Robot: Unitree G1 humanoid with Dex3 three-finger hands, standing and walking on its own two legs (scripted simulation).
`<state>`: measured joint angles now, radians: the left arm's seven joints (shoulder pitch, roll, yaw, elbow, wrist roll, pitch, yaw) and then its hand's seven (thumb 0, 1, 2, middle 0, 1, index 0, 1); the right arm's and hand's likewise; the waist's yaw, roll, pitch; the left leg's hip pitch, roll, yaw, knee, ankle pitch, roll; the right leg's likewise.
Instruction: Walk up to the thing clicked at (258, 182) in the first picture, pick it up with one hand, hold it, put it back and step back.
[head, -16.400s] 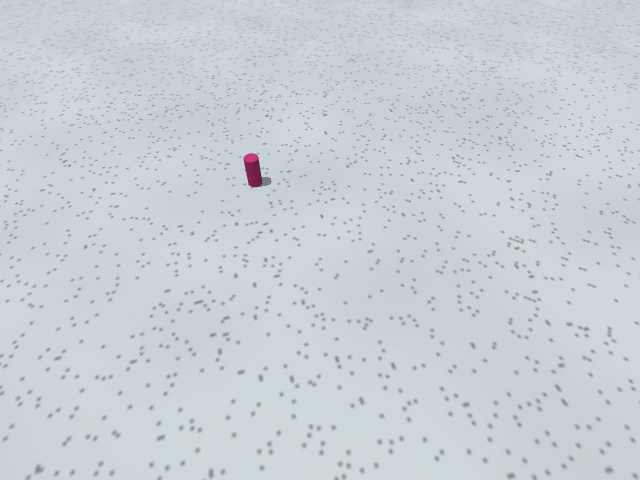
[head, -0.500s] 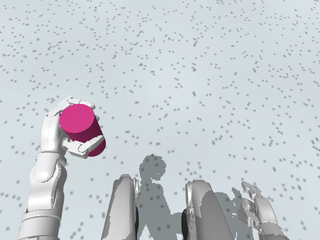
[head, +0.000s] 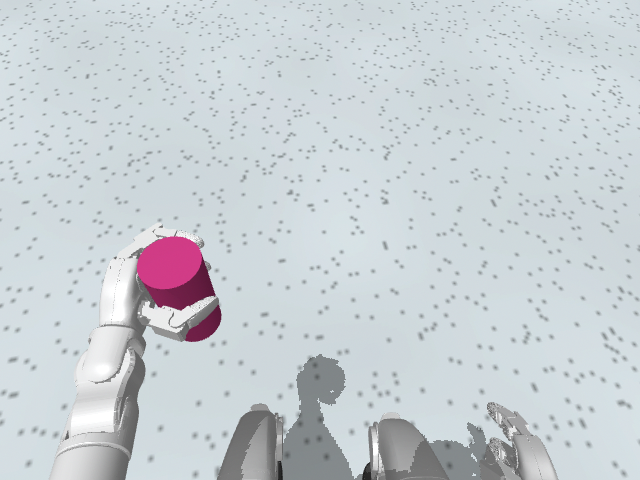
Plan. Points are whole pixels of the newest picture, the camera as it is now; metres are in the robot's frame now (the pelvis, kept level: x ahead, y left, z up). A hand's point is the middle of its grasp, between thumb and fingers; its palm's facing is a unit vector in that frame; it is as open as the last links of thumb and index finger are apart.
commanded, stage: lift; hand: left
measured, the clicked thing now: (185, 293) +0.34 +0.19 +0.00
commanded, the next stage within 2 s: hold in 0.74 s
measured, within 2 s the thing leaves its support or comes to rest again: neither
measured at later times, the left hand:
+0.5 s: hand (184, 263) +0.34 +0.17 +0.07, palm faces -0.01 -1.00 -0.04, open 9.5 cm
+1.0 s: hand (189, 248) +0.35 +0.16 +0.09, palm faces -0.01 -1.00 -0.03, open 9.5 cm
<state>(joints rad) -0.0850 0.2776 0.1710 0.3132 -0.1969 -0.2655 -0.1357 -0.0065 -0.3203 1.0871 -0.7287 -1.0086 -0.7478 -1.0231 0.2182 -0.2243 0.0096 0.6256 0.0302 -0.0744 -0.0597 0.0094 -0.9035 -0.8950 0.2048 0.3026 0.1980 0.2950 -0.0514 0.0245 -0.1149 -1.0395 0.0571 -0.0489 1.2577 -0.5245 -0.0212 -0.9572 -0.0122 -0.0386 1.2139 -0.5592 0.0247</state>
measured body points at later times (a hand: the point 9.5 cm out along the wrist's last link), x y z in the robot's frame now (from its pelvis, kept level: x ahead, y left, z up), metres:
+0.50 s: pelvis +0.02 -0.01 +0.04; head +0.09 +0.00 +0.49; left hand +0.34 +0.22 +0.07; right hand +0.15 -0.25 -0.06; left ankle +0.04 +0.13 -0.63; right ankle +0.02 -0.14 -0.63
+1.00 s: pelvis +0.03 -0.01 +0.06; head +0.09 +0.00 +0.51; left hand +0.35 +0.21 +0.10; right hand +0.16 -0.26 -0.05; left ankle +0.04 +0.13 -0.63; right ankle +0.02 -0.14 -0.63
